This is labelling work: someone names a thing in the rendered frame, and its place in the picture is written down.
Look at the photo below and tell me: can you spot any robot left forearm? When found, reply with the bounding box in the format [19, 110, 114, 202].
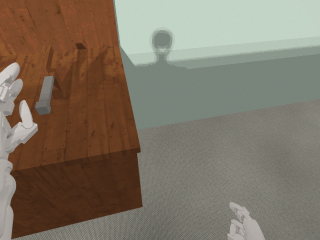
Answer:
[0, 159, 16, 240]

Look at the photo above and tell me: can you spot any left robot hand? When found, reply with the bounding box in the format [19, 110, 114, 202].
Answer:
[0, 62, 38, 160]

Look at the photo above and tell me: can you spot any right robot hand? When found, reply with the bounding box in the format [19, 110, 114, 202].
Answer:
[227, 202, 265, 240]

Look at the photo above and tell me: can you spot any counter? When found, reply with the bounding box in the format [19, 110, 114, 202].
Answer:
[0, 0, 143, 239]

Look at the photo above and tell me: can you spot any tap lever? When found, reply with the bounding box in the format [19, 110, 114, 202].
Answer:
[35, 75, 54, 115]

